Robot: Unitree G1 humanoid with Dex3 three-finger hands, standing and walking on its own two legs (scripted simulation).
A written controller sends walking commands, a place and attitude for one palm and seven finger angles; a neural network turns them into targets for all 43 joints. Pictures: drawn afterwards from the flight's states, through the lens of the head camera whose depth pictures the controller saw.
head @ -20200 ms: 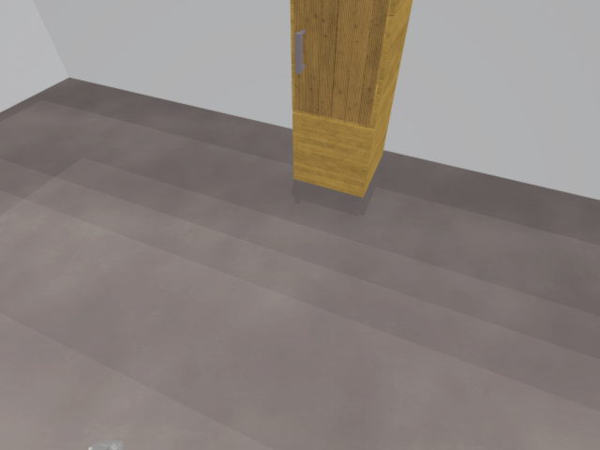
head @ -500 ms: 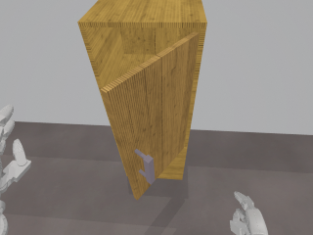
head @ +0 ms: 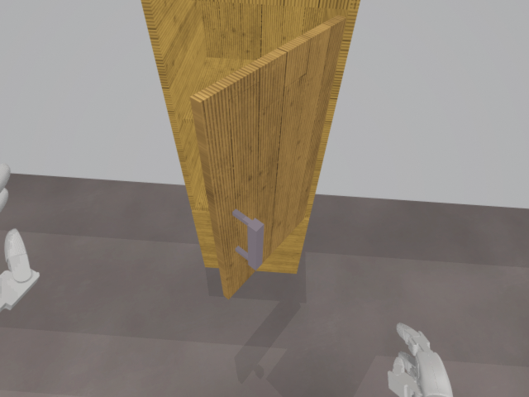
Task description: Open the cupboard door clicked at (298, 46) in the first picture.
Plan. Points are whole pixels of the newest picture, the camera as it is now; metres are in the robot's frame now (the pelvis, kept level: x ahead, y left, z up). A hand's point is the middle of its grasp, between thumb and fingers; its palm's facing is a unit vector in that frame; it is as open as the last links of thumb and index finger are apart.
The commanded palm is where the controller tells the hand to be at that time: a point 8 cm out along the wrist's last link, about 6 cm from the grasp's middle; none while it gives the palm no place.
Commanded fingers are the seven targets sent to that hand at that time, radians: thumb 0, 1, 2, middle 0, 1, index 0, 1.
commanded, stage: step back with the hand held close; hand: left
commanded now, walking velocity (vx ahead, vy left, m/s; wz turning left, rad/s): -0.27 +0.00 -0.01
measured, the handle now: (247, 240) +0.41 +0.07 -0.07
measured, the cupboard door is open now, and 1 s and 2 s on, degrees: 54 54 54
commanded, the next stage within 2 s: stop stepping back and stand still in 0.94 s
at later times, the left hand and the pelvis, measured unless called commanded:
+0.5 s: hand (15, 303) +0.17 +0.26 +0.17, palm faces +0.42 -0.76 -0.49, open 7.4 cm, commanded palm +0.09 +0.30 +0.18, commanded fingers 0.00 0.90 0.90 -0.20 -0.30 -0.20 -0.30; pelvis -0.04 +0.00 -0.01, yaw +1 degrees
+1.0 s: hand out of the picture +0.10 +0.26 +0.17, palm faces +0.32 -0.79 -0.53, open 7.4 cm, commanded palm +0.03 +0.29 +0.18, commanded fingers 0.00 0.90 0.90 -0.20 -0.30 -0.20 -0.30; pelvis -0.11 -0.01 +0.01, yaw -1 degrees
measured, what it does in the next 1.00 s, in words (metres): walks backwards: right foot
